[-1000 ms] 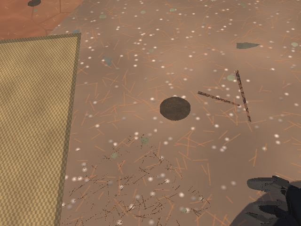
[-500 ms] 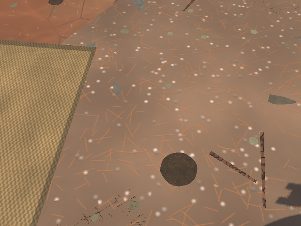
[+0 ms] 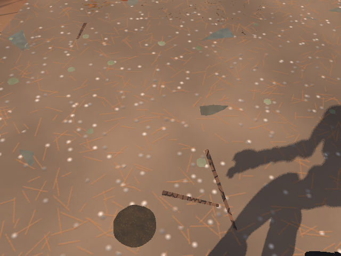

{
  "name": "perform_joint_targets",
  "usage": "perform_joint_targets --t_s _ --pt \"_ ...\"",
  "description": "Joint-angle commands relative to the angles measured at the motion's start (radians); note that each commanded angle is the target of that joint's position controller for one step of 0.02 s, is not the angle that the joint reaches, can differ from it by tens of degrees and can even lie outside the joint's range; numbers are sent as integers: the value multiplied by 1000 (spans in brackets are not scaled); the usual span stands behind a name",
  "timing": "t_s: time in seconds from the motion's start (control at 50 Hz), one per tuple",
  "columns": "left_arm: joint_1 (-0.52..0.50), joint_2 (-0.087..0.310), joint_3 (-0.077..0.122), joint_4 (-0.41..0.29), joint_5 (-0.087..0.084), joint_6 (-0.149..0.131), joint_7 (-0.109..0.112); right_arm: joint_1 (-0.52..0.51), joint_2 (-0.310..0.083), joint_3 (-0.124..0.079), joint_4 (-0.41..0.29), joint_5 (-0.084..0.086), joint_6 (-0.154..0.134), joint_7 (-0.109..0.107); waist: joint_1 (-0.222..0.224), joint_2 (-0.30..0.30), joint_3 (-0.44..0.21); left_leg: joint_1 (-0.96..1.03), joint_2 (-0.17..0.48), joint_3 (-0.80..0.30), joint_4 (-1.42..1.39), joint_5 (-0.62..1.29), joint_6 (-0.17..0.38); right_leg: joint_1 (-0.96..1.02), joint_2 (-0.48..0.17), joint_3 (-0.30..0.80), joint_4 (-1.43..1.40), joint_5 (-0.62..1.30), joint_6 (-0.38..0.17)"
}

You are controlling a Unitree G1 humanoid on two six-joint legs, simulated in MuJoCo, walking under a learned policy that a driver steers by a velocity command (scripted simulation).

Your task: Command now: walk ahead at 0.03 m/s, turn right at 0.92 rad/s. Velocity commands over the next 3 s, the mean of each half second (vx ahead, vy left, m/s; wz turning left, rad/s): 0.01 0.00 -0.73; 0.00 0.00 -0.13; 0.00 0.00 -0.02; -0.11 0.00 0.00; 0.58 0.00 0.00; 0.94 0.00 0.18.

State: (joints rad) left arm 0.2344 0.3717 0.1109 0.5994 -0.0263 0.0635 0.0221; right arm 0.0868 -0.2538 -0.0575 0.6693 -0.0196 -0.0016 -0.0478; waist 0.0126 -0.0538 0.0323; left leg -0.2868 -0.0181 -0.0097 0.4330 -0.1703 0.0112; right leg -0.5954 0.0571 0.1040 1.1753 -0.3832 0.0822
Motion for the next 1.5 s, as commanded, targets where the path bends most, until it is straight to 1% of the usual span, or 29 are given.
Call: perform_joint_targets --t_s 0.02,0.06,0.14,0.2,0.24,0.26,0.28,0.3,0.32,0.34,0.36,0.38,0.4,0.44,0.52,0.58,0.62,0.66,0.68,0.7,0.72,0.74,0.76,0.78,0.82,0.9,0.98,1.18,1.5 --pt "-31 29 -2 -92 -7 -9 -8 -14 -128 -31 -63 -6 1 -15 -27 180 -71 191 250 -134 -130 254 204 -148 -94 -72 22 49 39" --pt "-68 18 -10 -113 -2 -12 -16 17 -154 -42 -51 -6 6 -14 -48 194 -97 238 276 -101 -122 293 218 -129 -126 -82 -62 47 46" --pt "-76 7 -17 -120 3 -10 -32 -2 -208 -67 -44 4 8 3 -39 217 -126 186 309 5 -108 322 200 44 -143 -134 -255 56 13" --pt "-71 27 -4 -116 2 8 -41 1 -221 -80 -32 30 -5 22 -27 234 -125 184 343 48 -70 307 166 142 -128 -171 -402 55 -31" --pt "-38 22 5 -104 4 18 -46 3 -213 -82 -21 52 -13 30 4 219 -132 161 340 84 18 273 113 260 -96 -191 -588 125 -79" --pt "17 35 17 -81 9 17 -39 38 -180 -75 -1 58 -17 35 24 169 -142 91 302 129 119 222 59 395 -61 -177 -702 223 -115" --pt "83 122 45 -67 9 9 -24 79 -132 -62 4 35 -18 43 31 -36 -150 -129 213 205 353 -10 -26 608 -166 8 -770 583 -177" --pt "56 245 58 -102 35 -5 -13 49 -89 -37 -68 -14 -19 41 1 -350 -172 -462 77 187 638 -510 -107 708 -453 398 -749 894 -384" --pt "84 175 43 -106 62 -32 -24 -44 -150 -56 -67 0 -18 30 103 -196 -272 -460 65 4 808 -518 -100 651 -475 390 -782 848 -463" --pt "53 145 25 -87 64 -50 -25 -57 -163 -58 -65 28 -11 24 75 -137 -225 -459 81 -18 835 -433 -76 600 -420 281 -788 746 -412" --pt "-10 112 17 -81 44 -56 -18 -35 -148 -57 -44 29 -4 13 37 -90 -182 -457 96 -28 794 -344 -64 554 -352 207 -785 646 -345" --pt "-65 76 3 -84 25 -54 -11 -18 -158 -60 -31 18 3 4 13 -74 -161 -443 101 -31 765 -277 -67 522 -321 172 -782 624 -308" --pt "-100 64 -8 -87 23 -52 -4 14 -161 -62 -18 12 9 4 -12 -82 -164 -378 85 -17 782 -225 -73 466 -297 133 -785 672 -300" --pt "-118 49 -19 -82 35 -56 1 60 -149 -57 1 18 13 8 -31 -76 -180 -313 67 -11 761 -163 -83 437 -278 100 -798 676 -303" --pt "-114 34 -27 -53 37 -58 7 40 -102 -31 -3 20 17 13 -11 -81 -152 -244 75 -23 508 -137 -88 438 -268 103 -805 556 -302" --pt "-111 41 -27 -32 41 -54 -1 34 -107 -28 -7 21 18 20 6 -99 -122 -145 68 -12 377 -180 -79 381 -274 132 -805 468 -320" --pt "-106 31 -33 -14 38 -53 -9 38 -110 -28 -9 24 16 23 12 -100 -101 -95 60 -6 298 -194 -69 361 -275 161 -795 439 -324" --pt "-126 5 -45 1 28 -53 -12 72 -88 -22 3 22 8 29 -22 -80 -90 5 47 12 113 -88 -47 334 -247 162 -763 406 -296" --pt "-109 -16 -53 15 24 -57 -13 91 -82 -17 9 11 1 33 -37 -51 -90 92 54 1 -11 61 -31 306 -218 152 -752 353 -255" --pt "-76 -45 -62 22 39 -65 -13 104 -118 -20 5 -7 -5 31 -17 18 -115 180 129 -86 -23 248 -9 271 -163 124 -710 245 -194" --pt "-11 -42 -57 31 54 -75 -21 84 -186 -33 -2 -8 -6 28 53 171 -119 193 208 -141 18 364 47 239 -72 42 -666 99 -144" --pt "-27 -51 -60 35 59 -75 -19 45 -129 -22 5 3 -9 33 52 242 -134 70 217 -165 -15 177 99 338 -55 -7 -681 77 -101" --pt "-76 -25 -53 40 58 -69 -16 16 -86 -11 -6 5 -15 39 29 204 -97 33 171 -137 -24 49 77 361 -61 -6 -690 121 -88" --pt "-108 -19 -48 40 52 -63 -13 19 -87 -11 -3 3 -19 39 10 170 -83 30 142 -105 -15 7 47 352 -58 -6 -685 153 -95" --pt "-106 -32 -47 45 48 -49 -11 44 -98 -12 4 5 -32 37 -1 145 -69 32 123 -81 -2 -2 26 350 -65 11 -694 197 -112" --pt "-82 -55 -48 75 42 -53 -10 69 -81 -4 10 8 -31 27 -11 96 -66 56 106 -60 23 16 23 342 -70 17 -703 226 -115" --pt "-62 -61 -44 104 41 -57 -5 70 -75 0 14 10 -27 24 -13 59 -64 66 97 -53 32 30 28 349 -73 18 -705 253 -105" --pt "-29 -57 -38 175 37 -54 16 76 -58 5 66 13 -30 29 -6 53 -49 55 79 -40 17 44 28 394 -80 18 -707 297 -93" --pt "-22 -65 -33 325 31 -48 31 108 -62 8 212 17 -32 24 -8 60 -20 69 70 -40 -38 40 36 430 -78 -2 -742 306 -77"
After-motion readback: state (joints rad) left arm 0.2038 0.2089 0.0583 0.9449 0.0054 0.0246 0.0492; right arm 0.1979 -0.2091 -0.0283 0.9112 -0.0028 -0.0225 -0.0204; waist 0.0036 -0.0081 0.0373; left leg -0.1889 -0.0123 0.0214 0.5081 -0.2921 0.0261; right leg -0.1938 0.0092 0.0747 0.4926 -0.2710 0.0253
